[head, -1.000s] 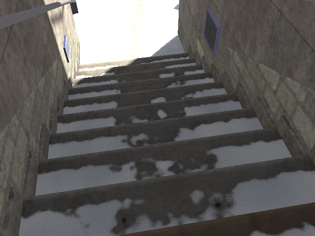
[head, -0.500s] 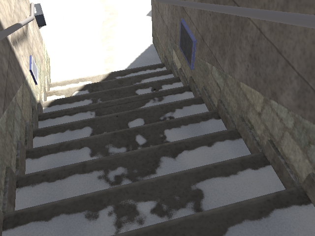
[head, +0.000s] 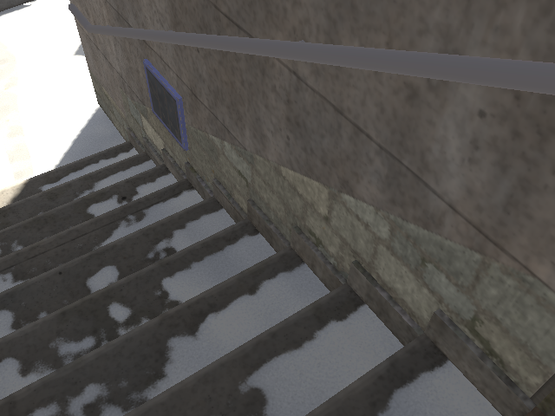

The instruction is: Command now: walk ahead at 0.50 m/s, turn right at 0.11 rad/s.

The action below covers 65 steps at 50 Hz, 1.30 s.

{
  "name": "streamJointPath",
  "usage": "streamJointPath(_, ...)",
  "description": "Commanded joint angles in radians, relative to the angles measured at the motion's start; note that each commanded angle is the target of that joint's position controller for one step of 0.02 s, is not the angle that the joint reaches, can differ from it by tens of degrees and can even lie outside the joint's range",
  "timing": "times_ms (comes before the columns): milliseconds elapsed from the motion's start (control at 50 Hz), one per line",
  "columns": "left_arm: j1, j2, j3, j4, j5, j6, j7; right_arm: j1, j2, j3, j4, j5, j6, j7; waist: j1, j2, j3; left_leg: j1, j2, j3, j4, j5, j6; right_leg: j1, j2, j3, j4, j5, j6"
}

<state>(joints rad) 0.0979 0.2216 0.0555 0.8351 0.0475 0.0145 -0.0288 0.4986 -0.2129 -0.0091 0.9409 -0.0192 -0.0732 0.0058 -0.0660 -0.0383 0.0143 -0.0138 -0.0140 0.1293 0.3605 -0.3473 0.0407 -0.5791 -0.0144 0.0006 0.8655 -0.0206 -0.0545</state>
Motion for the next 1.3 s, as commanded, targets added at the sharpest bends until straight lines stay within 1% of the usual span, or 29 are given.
streamJointPath(20, -0.040, 0.103, 0.025, -0.049, -0.006, -0.013, 0.005, 0.005, -0.161, -0.033, -0.045, -0.010, -0.006, -0.001, 0.037, 0.167, 0.074, -0.035, 0.267, -0.153, -0.017, 0.606, 0.165, 0.024, 0.001, -0.061, -0.009, -0.106, -0.027)
streamJointPath(60, 0.087, 0.087, 0.026, 0.006, 0.000, -0.016, 0.013, -0.045, -0.175, -0.038, -0.048, -0.005, -0.003, -0.004, 0.106, 0.199, 0.049, -0.159, 0.215, -0.068, 0.155, 0.860, 0.126, 0.299, 0.062, -0.118, -0.093, -0.228, -0.057)
streamJointPath(100, 0.496, 0.135, 0.057, 0.142, 0.001, -0.022, 0.032, -0.163, -0.233, -0.058, -0.074, 0.002, 0.005, -0.006, 0.324, 0.085, -0.106, -0.396, 0.134, -0.025, 0.717, 0.788, 0.073, 0.738, 0.056, -0.065, -0.281, -0.180, -0.111)
streamJointPath(120, 0.473, 0.221, 0.058, 0.149, -0.001, -0.031, 0.034, -0.068, -0.097, -0.041, -0.097, -0.025, -0.002, 0.003, 0.212, -0.182, -0.083, -0.695, -0.016, -0.065, 1.084, -0.229, 0.053, 0.838, -0.203, 0.305, -0.355, -0.058, -0.183)
streamJointPath(160, 0.401, 0.219, 0.049, 0.134, -0.039, -0.047, 0.034, -0.103, -0.140, -0.049, -0.131, -0.006, -0.014, 0.012, 0.170, -0.081, 0.034, -0.800, 0.016, -0.261, 0.950, -0.165, 0.041, 0.618, -0.321, 0.484, -0.558, -0.075, -0.288)
streamJointPath(220, 0.227, 0.148, 0.030, 0.108, -0.007, -0.084, 0.030, -0.157, -0.177, -0.079, -0.128, -0.019, 0.034, 0.007, 0.074, 0.046, 0.123, -0.634, 0.082, -0.250, 0.740, 0.057, -0.011, 0.337, -0.227, 0.313, -0.552, -0.095, -0.241)
streamJointPath(260, 0.181, 0.129, 0.025, 0.120, -0.047, -0.127, 0.036, -0.217, -0.137, -0.077, -0.166, -0.011, 0.079, 0.018, 0.022, 0.005, 0.113, -0.500, 0.072, -0.209, 0.516, 0.318, -0.013, 0.205, -0.116, 0.165, -0.553, -0.196, -0.163)
streamJointPath(480, 0.396, 0.091, 0.013, 0.158, -0.008, -0.102, 0.081, -0.498, -0.086, -0.035, -0.224, -0.015, 0.055, 0.049, 0.176, 0.002, 0.127, -0.438, 0.050, -0.194, 0.041, 0.667, 0.011, 0.392, -0.102, 0.185, -0.163, -0.206, -0.146)
streamJointPath(560, 0.378, 0.096, 0.013, 0.152, -0.028, -0.056, 0.075, -0.044, -0.118, -0.057, -0.041, -0.041, 0.051, 0.007, 0.028, 0.149, -0.019, 0.085, 0.060, -0.132, -0.162, 0.694, 0.077, 0.236, 0.013, 0.041, 0.496, -0.059, -0.143)
streamJointPath(580, 0.396, 0.071, 0.021, 0.143, -0.053, -0.059, 0.054, 0.113, -0.173, -0.071, -0.004, -0.042, 0.050, 0.016, -0.012, 0.312, -0.154, 0.449, 0.230, -0.292, 0.148, 1.120, 0.166, -0.086, 0.115, -0.030, 0.933, -0.692, -0.103)
streamJointPath(600, 0.393, 0.108, 0.018, 0.108, -0.080, -0.073, 0.073, 0.150, -0.193, -0.063, -0.042, -0.027, 0.050, 0.033, -0.026, 0.232, -0.248, 0.670, 0.358, -0.407, 0.341, 1.225, 0.219, -0.354, 0.103, 0.046, 1.057, -0.780, -0.106)
streamJointPath(640, 0.318, 0.113, 0.013, 0.097, -0.033, -0.081, 0.091, 0.036, -0.260, -0.093, -0.078, -0.020, 0.054, 0.011, -0.026, 0.203, -0.171, 0.453, 0.506, -0.644, 0.088, 0.534, 0.422, -0.551, 0.053, 0.046, 1.074, -0.589, -0.060)
streamJointPath(700, 0.168, 0.123, 0.025, 0.108, 0.010, -0.042, 0.067, -0.094, -0.140, -0.037, -0.068, -0.017, -0.019, 0.001, 0.085, 0.015, 0.081, -0.091, 0.372, -0.544, -0.052, 0.500, 0.311, -0.301, -0.034, 0.122, 0.558, -0.297, 0.014)
streamJointPath(720, 0.250, -0.127, -0.069, 0.069, 0.099, -0.092, -0.004, -0.123, -0.019, -0.034, -0.047, -0.085, -0.050, 0.024, 0.061, -0.011, 0.093, -0.254, 0.174, -0.365, 0.012, 0.425, 0.266, -0.344, -0.073, 0.207, 0.506, 0.069, 0.003)
streamJointPath(740, 0.253, -0.137, -0.077, 0.092, 0.131, -0.093, -0.042, -0.157, -0.018, -0.030, -0.049, -0.062, -0.057, 0.035, 0.077, 0.041, 0.046, -0.340, 0.122, -0.319, 0.032, 0.369, 0.272, -0.230, -0.089, 0.110, 0.326, 0.199, 0.010)
streamJointPath(800, 0.098, -0.044, -0.099, -0.022, 0.066, -0.072, -0.058, -0.242, -0.119, -0.038, -0.089, -0.055, -0.068, 0.030, 0.097, 0.029, -0.027, -0.740, 0.040, -0.256, 0.058, 0.536, 0.239, 0.256, -0.053, -0.072, 0.124, 0.107, 0.102)
streamJointPath(880, 0.418, 0.182, -0.016, 0.001, 0.041, -0.126, 0.009, -0.369, -0.233, -0.069, -0.234, -0.007, -0.096, 0.025, 0.236, -0.028, -0.078, -0.703, 0.031, -0.310, 0.494, 0.828, 0.136, 0.567, 0.032, -0.071, 0.027, -0.067, 0.046)
streamJointPath(900, 0.511, 0.237, 0.022, 0.002, 0.005, -0.110, 0.052, -0.239, -0.197, -0.079, -0.120, 0.063, -0.048, -0.002, 0.312, 0.041, -0.142, -0.579, -0.093, -0.179, 0.857, 0.471, 0.024, 0.578, -0.205, 0.160, -0.234, 0.545, -0.026)
streamJointPath(920, 0.419, 0.292, 0.031, -0.044, -0.027, -0.100, 0.057, -0.038, -0.064, -0.056, -0.152, 0.059, -0.011, -0.026, 0.129, -0.203, -0.282, -0.698, -0.167, -0.149, 1.137, -0.302, -0.027, 0.673, -0.514, 0.567, -0.287, 0.837, -0.192)
streamJointPath(940, 0.368, 0.189, 0.005, -0.067, -0.062, -0.102, 0.051, -0.073, -0.099, -0.057, -0.132, -0.014, 0.022, -0.040, 0.125, -0.047, -0.206, -0.831, -0.067, -0.186, 1.130, -0.338, -0.027, 0.668, -0.483, 0.577, -0.291, 0.769, -0.209)
streamJointPath(960, 0.331, 0.151, 0.004, -0.082, -0.054, -0.101, 0.062, -0.152, -0.094, -0.059, -0.161, -0.021, 0.050, -0.033, 0.143, -0.048, -0.172, -0.887, -0.036, -0.198, 1.135, -0.313, -0.035, 0.643, -0.484, 0.512, -0.285, 0.603, -0.238)
streamJointPath(980, 0.308, 0.077, -0.033, -0.075, 0.014, -0.150, 0.033, -0.290, 0.007, -0.022, -0.311, -0.055, 0.011, -0.018, 0.155, -0.263, -0.165, -0.918, 0.076, -0.264, 1.086, -0.251, -0.031, 0.424, -0.457, 0.446, -0.320, 0.022, -0.272)
streamJointPath(1000, 0.220, -0.018, -0.049, -0.060, 0.011, -0.160, 0.047, -0.262, 0.008, -0.020, -0.276, -0.082, 0.011, -0.028, 0.119, -0.087, -0.073, -0.775, 0.103, -0.237, 0.992, -0.171, -0.034, 0.212, -0.401, 0.344, -0.290, -0.123, -0.229)
streamJointPath(1040, 0.102, 0.103, -0.007, -0.069, 0.040, -0.174, 0.062, -0.062, 0.015, -0.027, -0.249, -0.072, 0.019, -0.017, -0.004, -0.102, -0.033, -0.437, 0.023, -0.095, 1.094, -0.012, -0.039, -0.161, -0.299, 0.104, -0.315, -0.136, -0.137)
streamJointPath(1080, 0.055, 0.097, -0.022, -0.098, 0.034, -0.196, 0.078, -0.150, -0.073, -0.049, -0.259, -0.113, 0.047, 0.015, 0.031, -0.064, -0.007, -0.567, 0.093, -0.153, 0.866, 0.417, -0.054, -0.065, -0.280, 0.032, -0.204, -0.438, -0.037)
streamJointPath(1140, 0.373, 0.078, -0.040, 0.035, 0.023, -0.192, 0.122, -0.497, -0.045, -0.030, -0.409, -0.102, 0.054, 0.000, 0.213, -0.119, -0.014, -0.814, 0.133, -0.129, 0.560, 0.312, -0.050, 0.243, -0.424, 0.237, -0.120, -0.427, -0.071)
streamJointPath(1180, 0.407, 0.144, -0.030, 0.042, 0.016, -0.172, 0.119, -0.468, -0.029, -0.011, -0.311, -0.055, 0.080, 0.030, 0.253, -0.043, 0.055, -0.651, 0.133, -0.099, 0.094, 0.635, -0.042, 0.163, -0.385, 0.178, -0.147, -0.699, -0.026)
streamJointPath(1240, 0.259, 0.251, -0.014, 0.010, 0.059, -0.143, 0.045, -0.372, -0.120, -0.062, -0.280, -0.044, 0.092, 0.047, 0.151, -0.089, 0.073, -0.334, 0.089, -0.102, 0.124, 0.604, 0.014, -0.016, -0.438, 0.170, -0.182, -0.768, 0.016)
streamJointPath(1300, 0.215, 0.162, -0.039, 0.027, 0.098, -0.094, 0.001, 0.021, -0.303, -0.166, -0.145, -0.042, 0.036, 0.032, -0.068, 0.134, -0.094, 0.268, 0.093, -0.119, 0.029, 0.782, 0.123, -0.161, -0.221, -0.145, 0.490, -0.794, 0.145)
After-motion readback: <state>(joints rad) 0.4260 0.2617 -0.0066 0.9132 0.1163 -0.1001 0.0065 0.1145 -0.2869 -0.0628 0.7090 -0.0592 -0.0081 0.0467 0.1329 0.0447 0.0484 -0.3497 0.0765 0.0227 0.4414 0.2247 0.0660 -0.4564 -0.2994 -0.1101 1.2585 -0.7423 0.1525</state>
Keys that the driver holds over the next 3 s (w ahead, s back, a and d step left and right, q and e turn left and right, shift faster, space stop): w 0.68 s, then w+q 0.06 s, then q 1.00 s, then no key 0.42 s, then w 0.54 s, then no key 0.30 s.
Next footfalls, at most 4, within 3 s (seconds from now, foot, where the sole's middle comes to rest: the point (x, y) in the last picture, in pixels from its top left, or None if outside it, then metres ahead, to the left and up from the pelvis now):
0.10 right None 0.12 -0.11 -0.77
0.56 left None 0.36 0.04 -0.92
0.88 right None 0.55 -0.18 -0.92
1.30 left None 0.58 0.20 -1.07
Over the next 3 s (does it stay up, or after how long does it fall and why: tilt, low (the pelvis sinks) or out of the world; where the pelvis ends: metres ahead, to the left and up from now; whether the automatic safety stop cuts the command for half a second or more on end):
stays up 0.88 0.21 -0.45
